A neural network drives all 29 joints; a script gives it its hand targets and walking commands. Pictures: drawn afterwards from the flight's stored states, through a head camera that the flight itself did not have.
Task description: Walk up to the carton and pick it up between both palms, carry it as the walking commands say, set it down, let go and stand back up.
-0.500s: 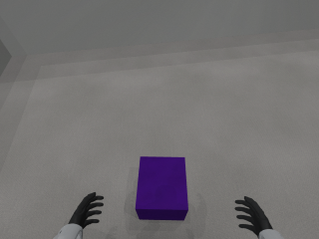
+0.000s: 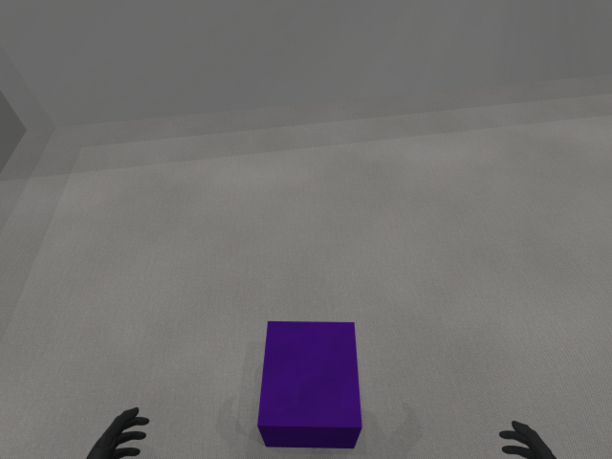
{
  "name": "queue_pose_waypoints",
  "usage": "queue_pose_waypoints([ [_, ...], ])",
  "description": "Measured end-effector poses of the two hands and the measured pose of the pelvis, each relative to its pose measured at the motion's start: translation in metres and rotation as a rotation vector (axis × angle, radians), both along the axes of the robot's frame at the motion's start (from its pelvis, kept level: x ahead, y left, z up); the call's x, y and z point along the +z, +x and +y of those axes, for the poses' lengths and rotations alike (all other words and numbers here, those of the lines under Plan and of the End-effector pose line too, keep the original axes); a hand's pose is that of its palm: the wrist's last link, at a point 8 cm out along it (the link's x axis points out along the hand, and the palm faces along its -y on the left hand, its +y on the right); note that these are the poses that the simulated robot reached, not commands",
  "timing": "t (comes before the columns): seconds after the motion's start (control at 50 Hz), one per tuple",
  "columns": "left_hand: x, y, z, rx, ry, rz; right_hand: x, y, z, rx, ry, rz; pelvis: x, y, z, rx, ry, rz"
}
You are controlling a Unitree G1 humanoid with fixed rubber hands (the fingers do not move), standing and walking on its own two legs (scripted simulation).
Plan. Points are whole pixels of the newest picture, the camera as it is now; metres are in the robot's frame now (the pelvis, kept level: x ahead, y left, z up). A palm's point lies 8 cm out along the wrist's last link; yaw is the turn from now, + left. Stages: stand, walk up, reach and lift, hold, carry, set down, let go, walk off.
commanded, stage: stand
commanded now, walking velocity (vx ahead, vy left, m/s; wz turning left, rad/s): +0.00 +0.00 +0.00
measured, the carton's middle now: (310, 384) +0.44 +0.02 -0.66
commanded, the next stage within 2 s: none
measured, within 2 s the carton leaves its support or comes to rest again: neither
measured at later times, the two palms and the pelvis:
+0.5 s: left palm out of the picture +0.08 +0.30 -0.09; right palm out of the picture +0.08 -0.31 -0.10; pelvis -0.02 -0.01 +0.01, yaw +0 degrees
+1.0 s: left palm out of the picture +0.06 +0.31 -0.09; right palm out of the picture +0.06 -0.31 -0.10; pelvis -0.03 -0.01 +0.01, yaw +0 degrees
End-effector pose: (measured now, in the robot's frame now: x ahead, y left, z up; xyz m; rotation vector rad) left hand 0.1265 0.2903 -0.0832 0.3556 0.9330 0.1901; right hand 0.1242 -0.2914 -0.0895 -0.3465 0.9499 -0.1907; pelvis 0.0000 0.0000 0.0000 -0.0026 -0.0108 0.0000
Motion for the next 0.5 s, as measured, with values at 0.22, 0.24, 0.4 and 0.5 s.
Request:
queue_pose_waypoints([
  [0.22, -0.004, -0.015, 0.002, 0.016, 0.006, 0.046, -0.005, -0.020, -0.009, -0.016, -0.006, 0.056, 0.002, -0.005, -0.003, 0.002, 0.001, -0.012],
  [0.24, -0.004, -0.017, 0.003, 0.018, 0.007, 0.050, -0.005, -0.021, -0.009, -0.016, -0.007, 0.060, 0.003, -0.006, -0.004, 0.002, 0.001, -0.013],
  [0.4, -0.005, -0.032, 0.006, 0.032, 0.013, 0.081, -0.006, -0.034, -0.015, -0.022, -0.011, 0.089, 0.004, -0.012, -0.005, 0.003, 0.001, -0.022],
  [0.5, -0.007, -0.042, 0.008, 0.040, 0.015, 0.102, -0.007, -0.042, -0.017, -0.025, -0.013, 0.107, 0.005, -0.016, -0.006, 0.003, 0.001, -0.026],
])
